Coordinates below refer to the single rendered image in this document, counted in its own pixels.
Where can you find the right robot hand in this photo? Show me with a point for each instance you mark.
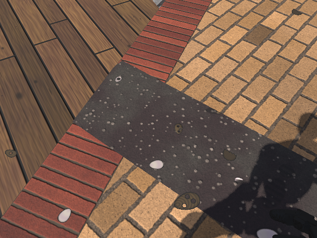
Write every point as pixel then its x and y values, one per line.
pixel 300 219

